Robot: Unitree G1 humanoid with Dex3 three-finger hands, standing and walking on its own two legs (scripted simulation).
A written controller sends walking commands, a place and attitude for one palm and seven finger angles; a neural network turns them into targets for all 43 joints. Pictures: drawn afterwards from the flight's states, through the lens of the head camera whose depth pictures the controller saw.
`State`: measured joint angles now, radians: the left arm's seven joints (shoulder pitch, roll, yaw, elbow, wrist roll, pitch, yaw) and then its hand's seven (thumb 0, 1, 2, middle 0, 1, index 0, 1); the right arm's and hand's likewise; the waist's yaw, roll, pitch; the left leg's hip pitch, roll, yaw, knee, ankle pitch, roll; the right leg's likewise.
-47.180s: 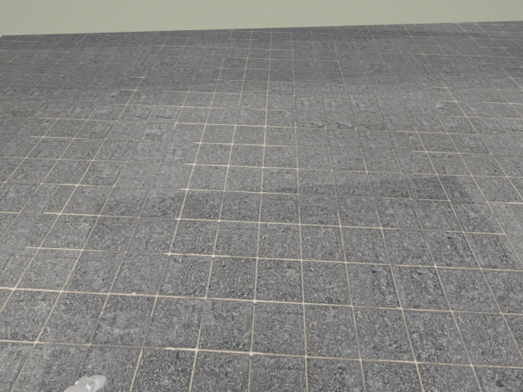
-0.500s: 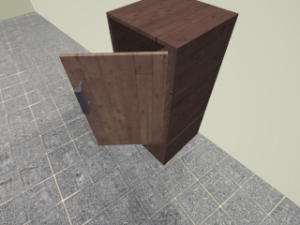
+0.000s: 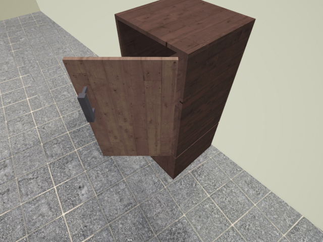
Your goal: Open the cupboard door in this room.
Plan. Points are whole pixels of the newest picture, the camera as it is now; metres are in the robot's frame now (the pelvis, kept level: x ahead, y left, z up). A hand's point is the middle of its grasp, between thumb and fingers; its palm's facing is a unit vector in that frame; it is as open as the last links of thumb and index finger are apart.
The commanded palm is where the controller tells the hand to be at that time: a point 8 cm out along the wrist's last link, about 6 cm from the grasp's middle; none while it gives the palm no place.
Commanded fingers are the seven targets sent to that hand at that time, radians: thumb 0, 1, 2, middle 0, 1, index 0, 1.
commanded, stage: look again from close up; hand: left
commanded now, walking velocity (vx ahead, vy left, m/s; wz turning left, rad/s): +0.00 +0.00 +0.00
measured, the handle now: (88, 104) +0.56 +0.31 -0.04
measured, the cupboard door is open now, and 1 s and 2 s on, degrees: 48 48 48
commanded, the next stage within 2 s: shuffle to correct the standing spot in 0.56 s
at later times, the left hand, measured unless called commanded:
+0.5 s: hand out of the picture +0.00 +0.17 -0.18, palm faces +0.04 -0.98 -0.19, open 7.4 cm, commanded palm none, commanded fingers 0.00 0.90 0.90 -0.20 -0.30 -0.20 -0.30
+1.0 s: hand out of the picture -0.01 +0.20 -0.19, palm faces +0.10 -0.98 -0.19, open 7.4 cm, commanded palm none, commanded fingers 0.00 0.90 0.90 -0.20 -0.30 -0.20 -0.30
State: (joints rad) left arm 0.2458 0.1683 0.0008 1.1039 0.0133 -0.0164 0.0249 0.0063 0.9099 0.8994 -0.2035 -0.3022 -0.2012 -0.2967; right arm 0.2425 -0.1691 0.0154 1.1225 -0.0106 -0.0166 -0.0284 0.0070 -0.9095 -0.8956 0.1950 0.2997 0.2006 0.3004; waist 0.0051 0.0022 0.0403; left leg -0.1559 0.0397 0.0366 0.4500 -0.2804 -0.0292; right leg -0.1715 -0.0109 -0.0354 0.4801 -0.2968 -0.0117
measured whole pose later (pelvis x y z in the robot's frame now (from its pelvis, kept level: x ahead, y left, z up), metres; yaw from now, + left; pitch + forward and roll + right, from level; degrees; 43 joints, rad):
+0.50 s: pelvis +0.00 +0.00 +0.00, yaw +0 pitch -1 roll +0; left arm 0.27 0.16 0.00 1.11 0.01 -0.02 0.03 0.01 0.91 0.90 -0.20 -0.30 -0.20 -0.30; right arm 0.26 -0.15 0.02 1.13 -0.01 -0.02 -0.03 0.01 -0.91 -0.90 0.20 0.30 0.20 0.30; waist 0.01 -0.01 0.04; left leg -0.16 0.04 0.03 0.44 -0.27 -0.03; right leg -0.17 -0.01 -0.04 0.47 -0.29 -0.01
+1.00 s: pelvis +0.01 +0.03 -0.01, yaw +1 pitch +0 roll +1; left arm 0.32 0.16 0.05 1.08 0.03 0.01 0.02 0.01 0.91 0.90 -0.20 -0.30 -0.20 -0.30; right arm 0.32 -0.16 0.00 1.08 -0.02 -0.01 -0.02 0.01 -0.91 -0.90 0.19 0.30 0.20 0.30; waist 0.03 -0.04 0.04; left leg -0.20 0.00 0.06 0.56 -0.36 0.02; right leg -0.22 -0.07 -0.04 0.62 -0.40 -0.01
